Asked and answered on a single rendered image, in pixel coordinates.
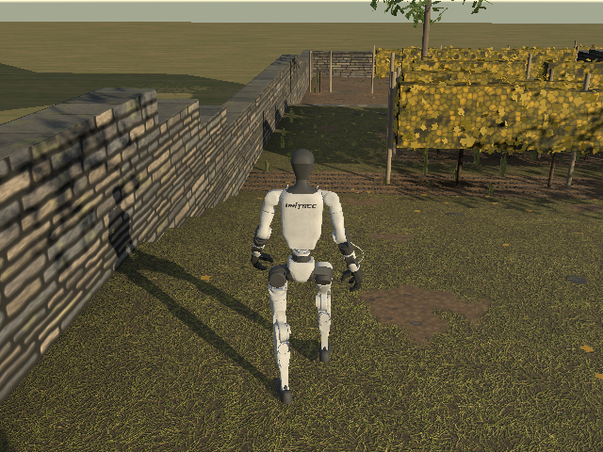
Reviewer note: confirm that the robot right forearm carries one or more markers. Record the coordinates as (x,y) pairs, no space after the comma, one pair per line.
(348,254)

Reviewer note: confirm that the right robot hand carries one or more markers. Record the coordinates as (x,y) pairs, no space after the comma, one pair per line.
(357,278)

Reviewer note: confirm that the robot left forearm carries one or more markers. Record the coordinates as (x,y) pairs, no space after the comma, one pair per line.
(258,244)

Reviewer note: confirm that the left robot upper arm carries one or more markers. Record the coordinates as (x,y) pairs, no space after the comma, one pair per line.
(272,198)

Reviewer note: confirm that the left robot thigh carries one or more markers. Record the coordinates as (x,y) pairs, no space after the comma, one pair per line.
(277,296)

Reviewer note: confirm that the right robot upper arm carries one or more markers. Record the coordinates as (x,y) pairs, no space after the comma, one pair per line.
(336,215)

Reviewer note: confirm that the left robot foot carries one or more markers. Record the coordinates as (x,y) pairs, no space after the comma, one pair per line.
(286,396)

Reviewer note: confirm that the left robot hand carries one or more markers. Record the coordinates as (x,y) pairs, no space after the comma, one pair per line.
(263,256)

